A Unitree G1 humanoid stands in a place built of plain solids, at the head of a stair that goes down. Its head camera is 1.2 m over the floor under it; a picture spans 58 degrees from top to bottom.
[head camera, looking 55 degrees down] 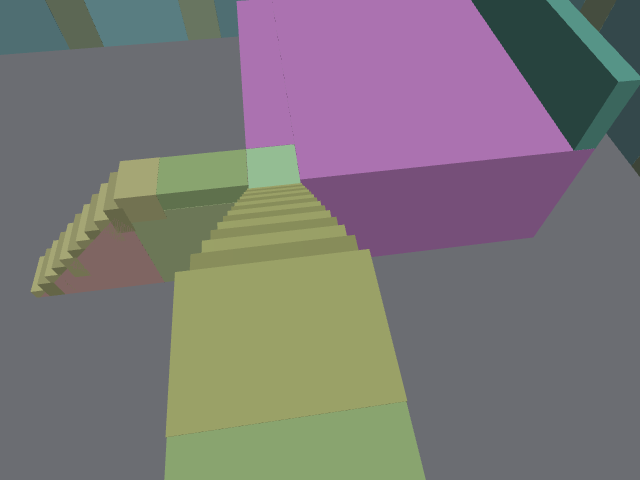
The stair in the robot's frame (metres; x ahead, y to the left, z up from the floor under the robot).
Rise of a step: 0.18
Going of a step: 0.19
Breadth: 0.64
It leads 8 degrees to the left of straight ahead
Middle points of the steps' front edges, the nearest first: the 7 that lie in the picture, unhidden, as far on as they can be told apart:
0.76 0.15 0.00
0.95 0.18 -0.18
1.13 0.20 -0.36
1.32 0.23 -0.54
1.51 0.26 -0.73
1.70 0.29 -0.91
1.89 0.31 -1.09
